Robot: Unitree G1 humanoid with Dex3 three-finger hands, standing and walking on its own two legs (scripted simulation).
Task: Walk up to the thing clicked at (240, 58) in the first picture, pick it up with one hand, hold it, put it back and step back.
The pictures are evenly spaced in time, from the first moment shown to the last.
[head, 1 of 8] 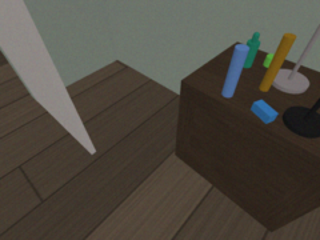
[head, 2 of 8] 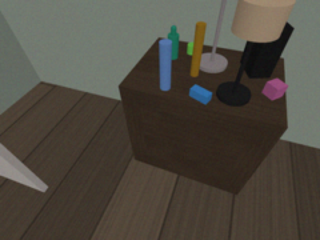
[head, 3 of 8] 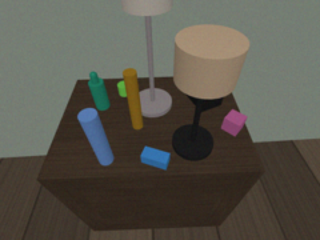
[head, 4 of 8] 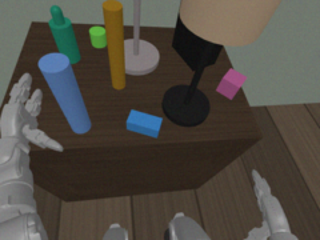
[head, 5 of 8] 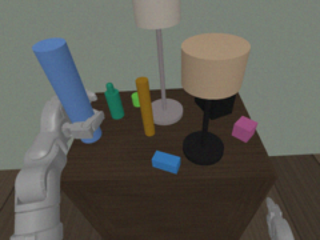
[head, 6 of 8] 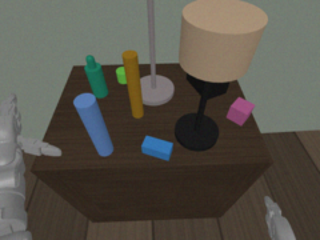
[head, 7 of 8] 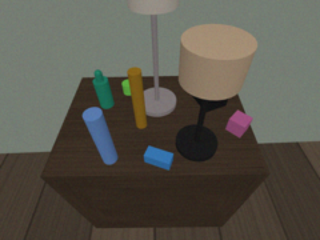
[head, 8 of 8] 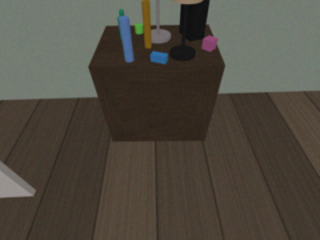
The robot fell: no
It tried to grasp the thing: yes
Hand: left
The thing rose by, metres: 0.25
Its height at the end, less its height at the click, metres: +0.00
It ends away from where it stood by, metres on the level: 0.00
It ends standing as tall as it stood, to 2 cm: yes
